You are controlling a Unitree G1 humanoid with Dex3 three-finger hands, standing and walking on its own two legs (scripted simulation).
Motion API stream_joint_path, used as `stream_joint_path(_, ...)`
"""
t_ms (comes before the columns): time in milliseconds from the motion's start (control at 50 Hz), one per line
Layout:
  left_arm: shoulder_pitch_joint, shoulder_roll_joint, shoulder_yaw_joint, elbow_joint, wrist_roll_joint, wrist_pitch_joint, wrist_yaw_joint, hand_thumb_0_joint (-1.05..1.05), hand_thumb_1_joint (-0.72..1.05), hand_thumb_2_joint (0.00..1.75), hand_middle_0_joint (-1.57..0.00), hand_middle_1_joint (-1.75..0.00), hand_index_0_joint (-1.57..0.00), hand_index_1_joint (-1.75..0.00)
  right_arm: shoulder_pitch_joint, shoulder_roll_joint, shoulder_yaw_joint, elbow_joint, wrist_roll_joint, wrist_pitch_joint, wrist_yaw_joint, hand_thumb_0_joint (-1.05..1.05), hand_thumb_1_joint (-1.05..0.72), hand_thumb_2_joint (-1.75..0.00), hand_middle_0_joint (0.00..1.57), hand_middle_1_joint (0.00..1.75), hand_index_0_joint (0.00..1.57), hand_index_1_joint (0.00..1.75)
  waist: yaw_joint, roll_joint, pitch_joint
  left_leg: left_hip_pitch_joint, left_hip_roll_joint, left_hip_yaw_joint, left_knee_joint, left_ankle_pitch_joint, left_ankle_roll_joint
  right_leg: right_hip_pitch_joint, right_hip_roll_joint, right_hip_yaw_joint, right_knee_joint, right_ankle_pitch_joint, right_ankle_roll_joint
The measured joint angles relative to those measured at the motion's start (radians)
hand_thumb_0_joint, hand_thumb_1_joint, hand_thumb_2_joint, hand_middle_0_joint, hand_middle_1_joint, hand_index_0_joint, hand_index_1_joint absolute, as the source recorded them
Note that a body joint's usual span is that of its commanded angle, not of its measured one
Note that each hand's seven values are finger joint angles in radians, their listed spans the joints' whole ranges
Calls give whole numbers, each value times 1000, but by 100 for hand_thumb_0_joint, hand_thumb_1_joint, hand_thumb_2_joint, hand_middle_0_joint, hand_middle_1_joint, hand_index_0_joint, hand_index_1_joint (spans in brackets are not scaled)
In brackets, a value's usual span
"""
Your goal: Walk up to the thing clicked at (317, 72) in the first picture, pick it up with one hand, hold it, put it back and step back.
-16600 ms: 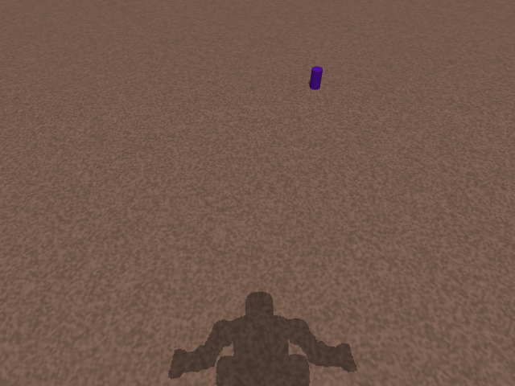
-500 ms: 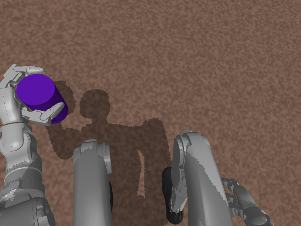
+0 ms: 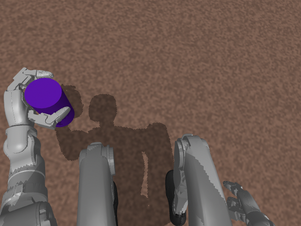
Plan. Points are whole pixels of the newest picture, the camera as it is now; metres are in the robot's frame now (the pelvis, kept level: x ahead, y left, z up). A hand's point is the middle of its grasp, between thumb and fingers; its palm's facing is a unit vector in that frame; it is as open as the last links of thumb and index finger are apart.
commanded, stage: lift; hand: left
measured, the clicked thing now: (53, 105) +0.42 +0.24 -0.07
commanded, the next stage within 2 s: hold in 1.94 s
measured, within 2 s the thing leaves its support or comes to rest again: neither
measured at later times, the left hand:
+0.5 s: hand (19, 84) +0.40 +0.22 +0.11, palm faces +0.17 -0.98 -0.06, open 10.5 cm
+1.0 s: hand out of the picture +0.39 +0.22 +0.27, palm faces +0.18 -0.98 -0.04, open 10.5 cm
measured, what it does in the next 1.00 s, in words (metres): rises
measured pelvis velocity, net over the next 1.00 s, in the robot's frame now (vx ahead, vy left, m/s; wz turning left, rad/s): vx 0.05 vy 0.01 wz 0.04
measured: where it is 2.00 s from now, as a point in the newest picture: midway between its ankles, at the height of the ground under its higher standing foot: (143, 212)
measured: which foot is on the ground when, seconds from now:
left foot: down 0.00-1.00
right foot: down 0.00-1.00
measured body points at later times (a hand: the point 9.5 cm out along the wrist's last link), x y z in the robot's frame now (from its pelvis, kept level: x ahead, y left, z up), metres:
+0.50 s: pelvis +0.02 +0.00 +0.11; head +0.19 +0.03 +0.52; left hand +0.38 +0.28 +0.11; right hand +0.19 -0.25 -0.01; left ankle +0.08 +0.13 -0.35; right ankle +0.10 -0.13 -0.35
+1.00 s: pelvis +0.05 +0.01 +0.25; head +0.16 +0.03 +0.69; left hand +0.38 +0.27 +0.28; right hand +0.21 -0.24 +0.14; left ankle +0.08 +0.13 -0.35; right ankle +0.10 -0.13 -0.35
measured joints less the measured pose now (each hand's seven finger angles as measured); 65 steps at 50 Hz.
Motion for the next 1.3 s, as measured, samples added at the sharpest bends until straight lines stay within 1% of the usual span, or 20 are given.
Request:
stream_joint_path(180,91,-35,-38,-134,-28,57,13,0,-45,112,-69,-102,-68,-103,12,3,-10,-27,31,-13,-18,0,-92,-90,20,30,20,30,19,9,-24,72,3,9,-90,10,0,68,-2,0,-84,7,-3)
stream_joint_path(300,152,-55,-69,-239,-40,106,35,0,-45,112,-69,-102,-68,-103,12,8,-17,-52,49,-24,-32,0,-92,-90,20,30,20,30,33,13,-36,146,7,13,-171,15,-2,139,-1,-4,-162,12,-6)
stream_joint_path(380,183,-73,-92,-305,-55,136,57,0,-45,112,-69,-102,-68,-103,9,12,-24,-55,62,-32,-44,0,-92,-90,20,30,20,30,44,15,-41,213,9,18,-237,17,0,206,-1,-5,-227,14,-5)
stream_joint_path(440,209,-86,-106,-348,-53,159,79,0,-45,112,-69,-102,-68,-103,8,16,-27,-61,72,-35,-51,0,-92,-90,20,30,20,30,51,17,-43,272,13,21,-291,20,2,265,1,-7,-283,18,-4)
stream_joint_path(540,267,-97,-142,-430,-51,208,113,0,-45,112,-69,-102,-68,-103,13,23,-30,-67,85,-39,-65,1,-91,-89,20,30,20,30,59,22,-43,391,17,29,-394,26,4,383,3,-8,-387,26,-1)
stream_joint_path(600,299,-109,-162,-455,-55,226,131,0,-45,112,-69,-102,-68,-103,20,28,-27,-68,90,-43,-72,1,-91,-89,20,30,20,30,63,24,-45,470,19,33,-463,33,6,463,4,-9,-457,34,1)
stream_joint_path(680,340,-122,-184,-483,-49,248,157,0,-45,112,-69,-102,-68,-103,33,37,-21,-66,91,-51,-80,1,-91,-89,20,30,20,30,66,25,-46,581,22,37,-555,45,8,575,7,-12,-552,49,2)
stream_joint_path(780,369,-131,-212,-481,-47,245,173,0,-45,112,-69,-102,-68,-103,56,47,-14,-55,88,-64,-88,1,-91,-89,20,30,20,30,69,21,-45,721,24,40,-669,65,9,717,8,-17,-668,69,4)
stream_joint_path(960,368,-131,-232,-427,-39,234,171,0,-45,112,-69,-102,-68,-103,86,48,-14,-47,82,-75,-82,1,-91,-89,20,30,20,30,69,14,-26,914,25,47,-829,103,9,912,10,-20,-833,110,5)
stream_joint_path(1040,376,-135,-243,-420,-38,232,164,0,-45,112,-69,-102,-68,-103,97,46,-13,-41,80,-75,-79,1,-91,-89,20,30,20,30,71,13,-12,985,25,52,-890,121,10,982,11,-19,-894,128,6)
stream_joint_path(1300,397,-150,-262,-408,-34,231,174,0,-44,112,-69,-102,-68,-103,120,58,-1,-32,70,-64,-86,1,-91,-89,20,30,20,30,76,10,24,1168,24,63,-1048,172,8,1159,11,-17,-1044,175,4)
